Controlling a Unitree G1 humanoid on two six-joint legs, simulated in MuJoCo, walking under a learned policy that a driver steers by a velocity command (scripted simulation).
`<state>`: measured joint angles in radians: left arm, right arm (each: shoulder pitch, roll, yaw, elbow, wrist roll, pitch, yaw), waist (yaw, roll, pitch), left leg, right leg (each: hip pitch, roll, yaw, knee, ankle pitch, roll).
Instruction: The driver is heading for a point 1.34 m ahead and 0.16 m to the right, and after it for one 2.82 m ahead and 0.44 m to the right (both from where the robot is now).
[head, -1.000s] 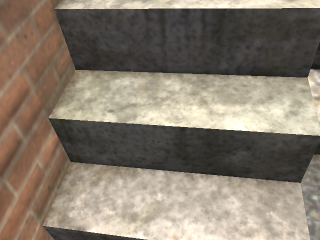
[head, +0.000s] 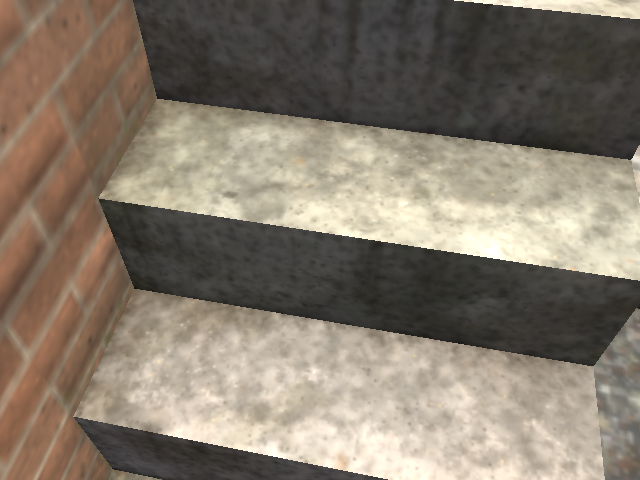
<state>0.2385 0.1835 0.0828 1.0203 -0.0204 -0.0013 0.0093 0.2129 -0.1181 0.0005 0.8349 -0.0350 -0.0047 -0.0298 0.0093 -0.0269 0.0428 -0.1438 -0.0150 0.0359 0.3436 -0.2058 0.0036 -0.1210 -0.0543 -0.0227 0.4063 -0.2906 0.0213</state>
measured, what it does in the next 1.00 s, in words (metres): stands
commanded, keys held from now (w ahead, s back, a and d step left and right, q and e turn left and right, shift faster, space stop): w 0.72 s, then no key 0.28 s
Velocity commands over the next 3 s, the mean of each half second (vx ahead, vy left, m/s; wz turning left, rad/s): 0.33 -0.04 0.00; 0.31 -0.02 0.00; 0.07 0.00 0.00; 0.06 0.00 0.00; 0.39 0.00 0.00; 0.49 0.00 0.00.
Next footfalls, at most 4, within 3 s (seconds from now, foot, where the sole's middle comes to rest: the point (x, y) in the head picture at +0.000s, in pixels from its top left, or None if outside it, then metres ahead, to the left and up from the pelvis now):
none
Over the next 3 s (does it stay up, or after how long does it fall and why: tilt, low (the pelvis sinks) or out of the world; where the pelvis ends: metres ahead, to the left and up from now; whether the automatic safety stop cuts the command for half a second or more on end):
stays up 0.01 0.02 0.00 its command is cut before an obstacle from the start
